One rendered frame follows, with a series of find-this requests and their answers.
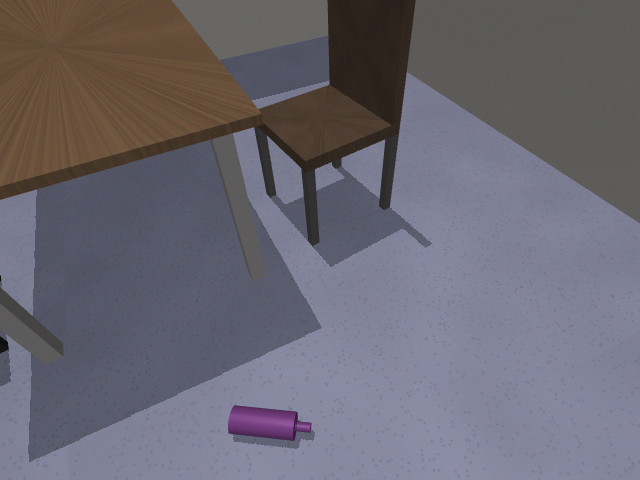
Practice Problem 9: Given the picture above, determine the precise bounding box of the table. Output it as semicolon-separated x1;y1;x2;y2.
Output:
0;0;267;364

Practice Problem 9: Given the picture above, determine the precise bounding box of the bottle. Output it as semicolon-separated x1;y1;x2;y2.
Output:
228;405;311;441

